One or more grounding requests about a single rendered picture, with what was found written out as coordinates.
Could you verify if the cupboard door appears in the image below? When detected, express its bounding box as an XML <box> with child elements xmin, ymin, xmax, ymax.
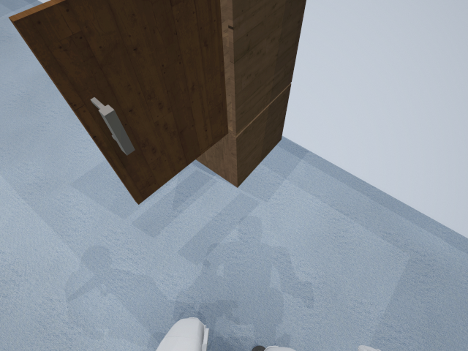
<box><xmin>9</xmin><ymin>0</ymin><xmax>228</xmax><ymax>205</ymax></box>

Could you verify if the handle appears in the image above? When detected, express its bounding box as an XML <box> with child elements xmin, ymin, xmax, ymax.
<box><xmin>91</xmin><ymin>97</ymin><xmax>135</xmax><ymax>155</ymax></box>

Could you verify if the robot left thigh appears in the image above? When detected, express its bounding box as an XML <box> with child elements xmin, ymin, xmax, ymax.
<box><xmin>156</xmin><ymin>318</ymin><xmax>209</xmax><ymax>351</ymax></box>

